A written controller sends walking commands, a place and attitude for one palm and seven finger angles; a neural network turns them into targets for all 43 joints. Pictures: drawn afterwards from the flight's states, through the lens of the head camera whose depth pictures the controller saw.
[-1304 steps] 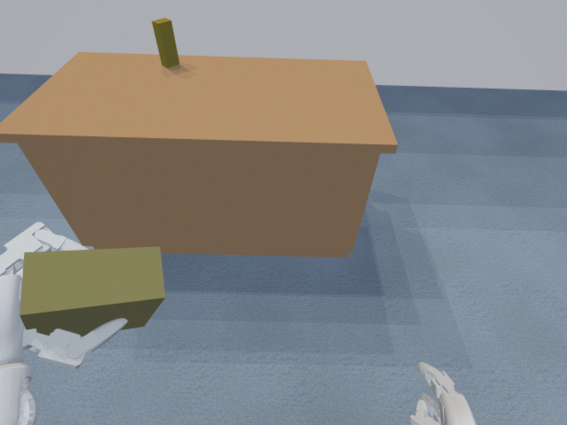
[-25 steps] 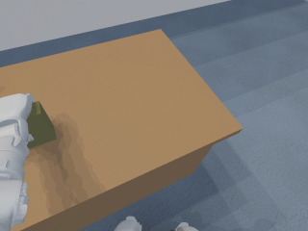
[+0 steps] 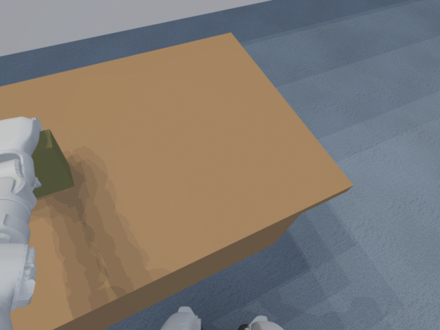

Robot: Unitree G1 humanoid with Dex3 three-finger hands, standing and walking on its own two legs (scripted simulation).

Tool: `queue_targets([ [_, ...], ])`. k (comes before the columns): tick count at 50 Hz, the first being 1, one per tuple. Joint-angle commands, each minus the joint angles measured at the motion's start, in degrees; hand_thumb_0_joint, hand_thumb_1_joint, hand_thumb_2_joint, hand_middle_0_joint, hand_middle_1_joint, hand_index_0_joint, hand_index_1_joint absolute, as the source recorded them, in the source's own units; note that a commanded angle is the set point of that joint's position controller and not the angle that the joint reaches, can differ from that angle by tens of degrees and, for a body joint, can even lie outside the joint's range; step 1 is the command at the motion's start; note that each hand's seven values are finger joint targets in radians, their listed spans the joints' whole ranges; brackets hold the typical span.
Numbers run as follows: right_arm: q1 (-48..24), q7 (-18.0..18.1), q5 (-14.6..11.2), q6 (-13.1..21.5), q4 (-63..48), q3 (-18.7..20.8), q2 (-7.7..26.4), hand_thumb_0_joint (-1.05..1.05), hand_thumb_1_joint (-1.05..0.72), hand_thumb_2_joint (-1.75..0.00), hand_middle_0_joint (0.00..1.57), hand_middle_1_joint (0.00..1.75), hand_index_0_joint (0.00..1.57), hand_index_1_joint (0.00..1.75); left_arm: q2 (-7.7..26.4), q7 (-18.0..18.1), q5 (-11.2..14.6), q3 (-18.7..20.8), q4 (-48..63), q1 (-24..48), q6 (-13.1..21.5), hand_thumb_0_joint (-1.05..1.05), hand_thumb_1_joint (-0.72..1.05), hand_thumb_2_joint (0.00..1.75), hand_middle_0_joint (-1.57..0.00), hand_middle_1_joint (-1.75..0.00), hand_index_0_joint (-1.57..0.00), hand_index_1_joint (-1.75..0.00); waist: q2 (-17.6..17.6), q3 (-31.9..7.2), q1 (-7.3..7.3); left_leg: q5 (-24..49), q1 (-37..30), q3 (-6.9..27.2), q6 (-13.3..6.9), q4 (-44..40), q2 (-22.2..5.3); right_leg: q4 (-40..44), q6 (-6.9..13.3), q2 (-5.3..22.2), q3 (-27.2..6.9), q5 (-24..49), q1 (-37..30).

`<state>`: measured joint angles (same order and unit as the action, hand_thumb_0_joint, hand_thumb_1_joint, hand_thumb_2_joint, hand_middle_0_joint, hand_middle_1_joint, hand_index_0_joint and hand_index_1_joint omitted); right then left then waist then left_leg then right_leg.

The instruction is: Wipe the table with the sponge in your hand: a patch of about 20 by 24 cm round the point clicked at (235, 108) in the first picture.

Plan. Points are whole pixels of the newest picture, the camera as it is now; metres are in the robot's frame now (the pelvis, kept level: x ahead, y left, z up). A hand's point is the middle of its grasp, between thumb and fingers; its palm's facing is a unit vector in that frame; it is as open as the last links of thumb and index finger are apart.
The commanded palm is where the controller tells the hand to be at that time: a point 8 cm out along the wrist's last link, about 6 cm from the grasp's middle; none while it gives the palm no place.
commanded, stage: slide across to the middle lane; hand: left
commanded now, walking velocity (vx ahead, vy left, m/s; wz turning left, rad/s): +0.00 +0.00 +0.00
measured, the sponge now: (30, 175) +0.39 +0.39 -0.02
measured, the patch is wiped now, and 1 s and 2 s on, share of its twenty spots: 0.15 0.25 0.40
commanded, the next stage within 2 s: wipe back along the middle lane in 0.44 s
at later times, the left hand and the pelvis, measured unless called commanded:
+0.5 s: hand (58, 144) +0.44 +0.33 +0.02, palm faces -0.15 -0.01 -0.99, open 9.8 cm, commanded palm +0.43 +0.29 +0.06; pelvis +0.03 +0.00 +0.02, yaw +1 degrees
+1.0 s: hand (69, 155) +0.42 +0.30 +0.02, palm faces -0.11 +0.00 -0.99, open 9.8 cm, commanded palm +0.38 +0.26 +0.05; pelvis +0.03 +0.00 +0.02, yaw +1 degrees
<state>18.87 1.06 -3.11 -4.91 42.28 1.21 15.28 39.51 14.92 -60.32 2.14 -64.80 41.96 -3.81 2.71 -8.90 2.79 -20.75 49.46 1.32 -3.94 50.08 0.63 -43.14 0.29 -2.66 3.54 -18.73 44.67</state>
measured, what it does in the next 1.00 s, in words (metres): stands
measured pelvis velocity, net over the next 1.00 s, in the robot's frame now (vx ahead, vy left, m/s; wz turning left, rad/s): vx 0.03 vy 0.00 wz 0.01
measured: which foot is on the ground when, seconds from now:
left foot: down 0.00-1.00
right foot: down 0.00-1.00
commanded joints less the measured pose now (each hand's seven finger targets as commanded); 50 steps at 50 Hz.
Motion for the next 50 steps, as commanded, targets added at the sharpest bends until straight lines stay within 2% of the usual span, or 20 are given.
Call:
queue_targets([
  [1, 3.6, 0.9, 0.1, 1.4, -3.1, 3.8, 9.6, 0.0, -0.9, -0.9, 0.2, 0.3, 0.2, 0.3, 4.1, 2.0, 1.6, -1.7, 11.1, 18.1, 0.6, 0.0, 0.1, 1.3, -1.2, -1.6, -1.2, -1.6, 4.0, -18.0, 3.47, 12.7, -26.1, 5.9, 2.1, -8.9, -2.6, 6.8, 3.2, -1.3, -1.2, 6.3, -1.6],
  [5, 2.8, 1.0, -0.2, 1.3, -2.4, 3.3, 9.6, 0.0, -0.9, -0.9, 0.2, 0.3, 0.2, 0.3, 2.3, 1.8, 1.8, -4.1, 9.4, 19.8, -1.5, 0.0, 0.1, 1.3, -1.2, -1.6, -1.2, -1.6, 2.9, -14.2, 4.31, 9.6, -25.8, 6.0, 2.0, -10.9, -2.3, 8.4, 3.0, -1.1, -0.9, 5.3, -2.4],
  [9, 2.7, 0.9, 0.1, 1.3, -2.1, 3.3, 9.2, 0.0, -0.9, -0.9, 0.2, 0.3, 0.2, 0.3, -0.7, 1.2, 1.3, -6.2, 10.0, 20.7, -2.4, 0.0, 0.1, 1.3, -1.2, -1.6, -1.2, -1.6, 3.6, -15.6, 4.17, 14.5, -28.8, 5.9, 2.5, -11.0, -2.4, 8.8, 3.2, -1.1, -0.8, 7.8, -3.4],
  [11, 2.4, 0.9, 0.1, 1.1, -2.1, 3.4, 9.3, 0.0, -0.9, -0.9, 0.2, 0.3, 0.2, 0.3, 1.1, 1.2, 2.0, -3.2, 10.4, 19.4, -2.2, 0.0, 0.1, 1.3, -1.2, -1.6, -1.2, -1.6, 4.0, -17.2, 2.94, 18.4, -30.5, 6.2, 3.0, -11.1, -2.7, 8.8, 3.6, -1.1, -1.0, 9.5, -4.8],
  [13, 2.4, 0.4, 0.2, 0.7, -2.5, 3.7, 8.7, 0.0, -0.9, -0.9, 0.2, 0.3, 0.2, 0.3, -2.9, 1.0, 1.7, -6.1, 10.2, 17.3, -2.7, 0.0, 0.1, 1.3, -1.2, -1.6, -1.2, -1.6, 4.1, -17.0, 2.99, 22.2, -31.9, 5.9, 3.3, -10.7, -2.7, 8.9, 3.4, -1.2, -0.4, 10.8, -5.0],
  [16, 1.4, 0.2, 0.2, 0.0, -2.4, 3.7, 8.9, 0.0, -0.9, -0.9, 0.2, 0.3, 0.2, 0.3, -0.5, 1.8, 1.8, -2.6, 10.4, 16.6, -3.3, 0.0, 0.1, 1.3, -1.2, -1.6, -1.2, -1.6, 2.5, -17.7, 1.8, 26.7, -31.7, 5.7, 3.5, -10.8, -2.9, 9.0, 3.6, -1.0, -0.9, 13.9, -7.6],
  [18, 1.5, -0.3, 0.4, -0.4, -2.6, 3.8, 8.6, 0.0, -0.9, -0.9, 0.2, 0.3, 0.2, 0.3, -3.9, 2.1, 1.4, -5.6, 11.0, 17.0, -4.1, 0.0, 0.1, 1.3, -1.2, -1.6, -1.2, -1.6, 2.6, -18.0, 2.44, 29.2, -32.5, 5.0, 3.5, -10.4, -2.8, 9.1, 3.2, -1.0, -0.6, 15.5, -8.1],
  [21, 0.4, -0.4, 0.3, -1.0, -2.5, 3.8, 8.8, 0.0, -0.9, -0.9, 0.2, 0.3, 0.2, 0.3, -1.7, 3.1, 1.4, -2.8, 10.7, 16.4, -5.3, 0.0, 0.1, 1.3, -1.2, -1.6, -1.2, -1.6, 1.4, -18.2, 1.76, 30.9, -31.5, 4.5, 3.4, -10.7, -2.6, 9.4, 3.3, -0.7, -1.2, 18.6, -11.0],
  [23, 0.7, -0.7, 0.5, -1.2, -2.6, 3.8, 8.8, 0.0, -0.9, -0.9, 0.2, 0.3, 0.2, 0.3, -2.8, 3.3, 0.8, -4.3, 10.2, 16.5, -6.2, 0.0, 0.1, 1.3, -1.2, -1.6, -1.2, -1.6, 1.6, -18.5, 2.03, 32.3, -31.7, 4.2, 3.4, -10.4, -2.5, 9.2, 3.1, -0.6, -1.0, 20.0, -11.6],
  [25, 0.3, -1.0, 0.4, -1.5, -2.5, 4.1, 8.6, 0.0, -0.9, -0.9, 0.2, 0.3, 0.2, 0.3, -5.2, 3.5, 0.7, -5.6, 9.7, 15.4, -7.0, 0.0, 0.1, 1.3, -1.2, -1.6, -1.2, -1.6, 0.6, -17.9, 2.19, 31.7, -31.8, 4.2, 3.2, -10.5, -2.6, 9.5, 3.0, -0.7, -1.0, 19.8, -11.6],
  [28, 0.4, -0.9, 0.5, -1.5, -2.4, 4.0, 8.7, 0.0, -0.9, -0.9, 0.2, 0.3, 0.2, 0.3, -3.7, 3.3, 1.0, -4.4, 9.6, 14.8, -7.1, 0.0, 0.1, 1.3, -1.2, -1.6, -1.2, -1.6, -0.2, -19.1, 1.86, 31.1, -30.8, 3.4, 2.7, -10.4, -2.1, 9.5, 2.9, -0.4, -1.4, 21.8, -14.1],
  [30, -0.3, -1.0, 0.3, -1.7, -2.7, 4.0, 8.4, 0.0, -0.9, -0.9, 0.2, 0.3, 0.2, 0.3, -6.1, 3.0, 1.0, -5.9, 9.6, 11.8, -7.4, 0.0, 0.1, 1.3, -1.2, -1.6, -1.2, -1.6, -0.3, -18.9, 1.55, 30.4, -30.7, 3.2, 2.5, -10.7, -2.0, 9.8, 2.9, -0.4, -1.4, 21.8, -14.7],
  [31, -0.6, -0.9, 0.3, -1.7, -2.6, 3.9, 8.6, 0.0, -0.9, -0.9, 0.2, 0.3, 0.2, 0.3, -4.7, 2.9, 1.5, -3.7, 9.2, 10.4, -7.3, 0.0, 0.1, 1.3, -1.2, -1.6, -1.2, -1.6, 0.3, -18.6, 0.79, 31.6, -30.4, 3.3, 2.7, -10.9, -2.1, 9.6, 3.2, -0.3, -1.6, 22.3, -15.1],
  [37, -1.7, -1.1, 0.1, -2.3, -3.7, 3.9, 8.5, 0.0, -0.9, -0.9, 0.2, 0.3, 0.2, 0.3, -6.7, 2.5, 1.5, -5.8, 11.3, 5.1, -8.0, 0.0, 0.1, 1.3, -1.2, -1.6, -1.2, -1.6, -0.7, -17.1, 0.19, 29.6, -28.9, 2.4, 1.9, -11.2, -1.5, 10.0, 3.2, -0.1, -1.9, 23.8, -17.6],
  [40, -2.9, -1.2, -0.4, -2.6, -4.3, 3.6, 8.3, 0.0, -0.9, -0.9, 0.2, 0.3, 0.2, 0.3, -9.1, 2.6, 1.5, -7.5, 10.5, 2.9, -9.3, 0.0, 0.1, 1.3, -1.2, -1.6, -1.2, -1.6, -2.4, -13.7, 0.45, 25.6, -27.1, 2.6, 2.0, -12.3, -1.4, 10.6, 3.2, -0.2, -1.5, 20.5, -16.4],
  [42, -3.1, -1.2, -0.3, -2.5, -4.5, 3.7, 8.3, 0.0, -0.9, -0.9, 0.2, 0.3, 0.2, 0.3, -9.9, 2.7, 2.1, -7.7, 11.8, 2.1, -9.5, 0.0, 0.1, 1.3, -1.2, -1.6, -1.2, -1.6, -0.7, -14.1, -0.08, 25.6, -28.5, 2.9, 2.0, -12.6, -1.5, 10.8, 3.5, -0.3, -1.3, 18.9, -15.9],
  [45, -4.1, -1.1, -0.5, -2.7, -5.0, 3.5, 8.1, 0.0, -0.9, -0.9, 0.2, 0.3, 0.2, 0.3, -10.9, 2.8, 1.9, -8.5, 11.5, 1.3, -10.5, 0.0, 0.1, 1.3, -1.2, -1.6, -1.2, -1.6, -3.4, -13.0, 0.09, 22.9, -26.9, 2.6, 1.9, -13.1, -1.4, 10.9, 3.4, -0.2, -1.4, 18.4, -16.4],
  [47, -4.3, -1.2, -0.4, -2.7, -5.4, 3.7, 8.1, 0.0, -0.9, -0.9, 0.2, 0.3, 0.2, 0.3, -11.1, 3.1, 2.4, -8.0, 13.5, -0.8, -10.7, 0.0, 0.1, 1.3, -1.2, -1.6, -1.2, -1.6, -1.7, -15.2, -1.09, 25.4, -28.9, 3.1, 2.3, -12.9, -1.5, 10.3, 3.7, -0.3, -1.1, 18.5, -16.8],
  [48, -5.1, -1.3, -0.5, -2.7, -5.9, 3.6, 7.6, 0.0, -0.9, -0.9, 0.2, 0.3, 0.2, 0.3, -13.5, 3.1, 2.6, -9.7, 13.8, -1.7, -11.1, 0.0, 0.1, 1.3, -1.2, -1.6, -1.2, -1.6, -1.0, -14.3, -0.7, 25.1, -29.0, 3.1, 2.3, -13.0, -1.6, 10.5, 3.6, -0.3, -0.9, 17.8, -15.9],
  [50, -5.4, -1.3, -0.6, -3.0, -5.9, 3.5, 7.8, 0.0, -0.9, -0.9, 0.2, 0.3, 0.2, 0.3, -13.2, 3.2, 2.4, -9.3, 12.7, -3.1, -12.3, 0.0, 0.1, 1.3, -1.2, -1.6, -1.2, -1.6, -3.4, -12.3, -0.73, 22.8, -27.6, 3.1, 2.3, -13.4, -1.5, 10.9, 3.6, -0.3, -1.0, 16.4, -15.8],
])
